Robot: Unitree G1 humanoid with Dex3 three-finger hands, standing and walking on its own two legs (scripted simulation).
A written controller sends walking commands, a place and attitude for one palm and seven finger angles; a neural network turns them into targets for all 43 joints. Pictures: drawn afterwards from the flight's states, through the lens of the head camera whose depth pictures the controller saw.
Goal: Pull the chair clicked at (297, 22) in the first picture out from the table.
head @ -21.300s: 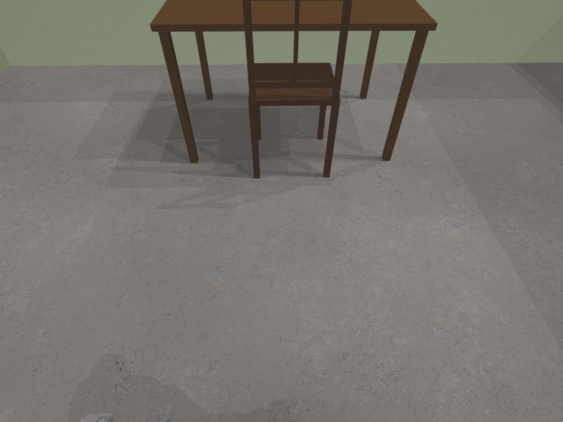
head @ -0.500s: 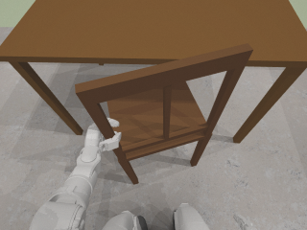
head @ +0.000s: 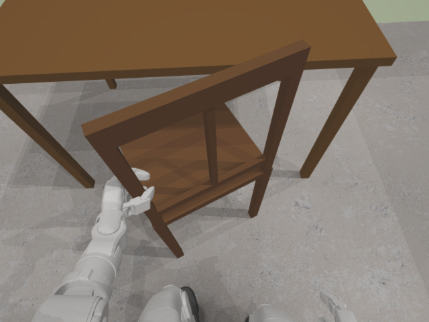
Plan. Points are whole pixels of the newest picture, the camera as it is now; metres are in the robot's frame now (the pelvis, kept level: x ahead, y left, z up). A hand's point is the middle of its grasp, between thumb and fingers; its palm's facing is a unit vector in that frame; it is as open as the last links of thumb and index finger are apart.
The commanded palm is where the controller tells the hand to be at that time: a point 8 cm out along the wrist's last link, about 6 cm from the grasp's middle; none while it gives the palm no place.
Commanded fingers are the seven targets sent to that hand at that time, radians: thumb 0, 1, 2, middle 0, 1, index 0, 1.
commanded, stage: step backward, pulling the chair out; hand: left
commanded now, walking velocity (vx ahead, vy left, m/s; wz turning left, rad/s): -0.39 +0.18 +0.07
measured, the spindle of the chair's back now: (211, 151) +0.46 +0.03 -0.04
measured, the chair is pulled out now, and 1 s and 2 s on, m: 0.16 0.36 0.52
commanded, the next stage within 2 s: stop walking, hand still on the chair in 1.16 s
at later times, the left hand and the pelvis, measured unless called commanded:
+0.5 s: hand (152, 240) +0.26 +0.14 -0.06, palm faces +0.00 -0.97 -0.23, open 5.9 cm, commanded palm +0.24 +0.19 -0.05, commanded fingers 0.00 0.90 0.90 -0.50 -1.45 -0.50 -1.45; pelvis -0.09 +0.00 +0.01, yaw -5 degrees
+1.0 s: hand out of the picture +0.12 +0.12 -0.05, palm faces -0.13 -0.96 -0.25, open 6.0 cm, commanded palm +0.12 +0.17 -0.05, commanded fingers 0.00 0.90 0.90 -0.50 -1.45 -0.50 -1.45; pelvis -0.21 +0.01 +0.01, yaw -1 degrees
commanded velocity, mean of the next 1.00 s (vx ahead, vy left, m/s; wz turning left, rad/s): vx -0.38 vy -0.04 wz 0.13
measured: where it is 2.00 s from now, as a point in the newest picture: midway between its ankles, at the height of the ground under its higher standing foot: outside the picture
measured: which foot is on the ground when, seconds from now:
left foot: up 0.00-0.18, down 0.20-0.48, up 0.50-0.76, down 0.78-1.00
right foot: down 0.00-0.26, up 0.28-0.44, down 0.46-0.80, up 0.82-0.92, down 0.94-1.00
